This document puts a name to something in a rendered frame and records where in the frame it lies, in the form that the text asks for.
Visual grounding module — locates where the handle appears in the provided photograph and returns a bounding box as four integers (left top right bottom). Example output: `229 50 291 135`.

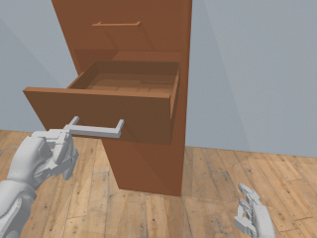
91 24 140 32
63 116 125 138

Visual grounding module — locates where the robot right hand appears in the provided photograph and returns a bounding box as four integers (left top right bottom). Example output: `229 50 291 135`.
234 182 276 238

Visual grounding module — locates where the drawer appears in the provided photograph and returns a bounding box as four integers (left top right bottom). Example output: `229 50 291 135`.
23 59 181 146

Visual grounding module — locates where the left robot forearm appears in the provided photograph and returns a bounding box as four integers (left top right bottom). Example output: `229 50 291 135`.
0 179 37 238

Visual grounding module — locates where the robot left hand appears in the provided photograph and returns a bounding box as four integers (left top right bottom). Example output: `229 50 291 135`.
7 129 79 190

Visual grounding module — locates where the cabinet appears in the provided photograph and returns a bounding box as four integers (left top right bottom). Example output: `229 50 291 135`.
52 0 193 197

